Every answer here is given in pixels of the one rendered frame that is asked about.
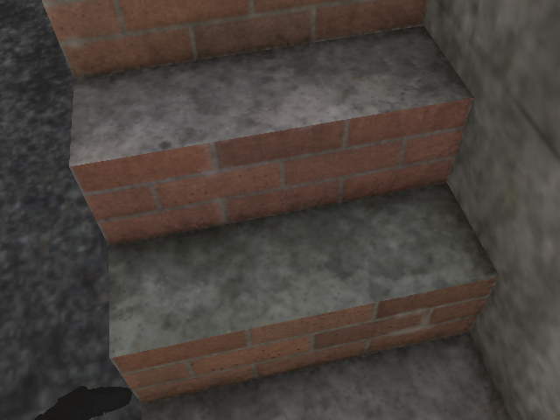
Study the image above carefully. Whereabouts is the robot left hand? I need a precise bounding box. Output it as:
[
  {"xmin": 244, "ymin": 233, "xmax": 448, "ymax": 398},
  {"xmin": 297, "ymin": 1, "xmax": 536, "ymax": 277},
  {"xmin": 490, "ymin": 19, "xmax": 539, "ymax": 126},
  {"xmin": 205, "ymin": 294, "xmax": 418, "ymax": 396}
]
[{"xmin": 34, "ymin": 386, "xmax": 132, "ymax": 420}]

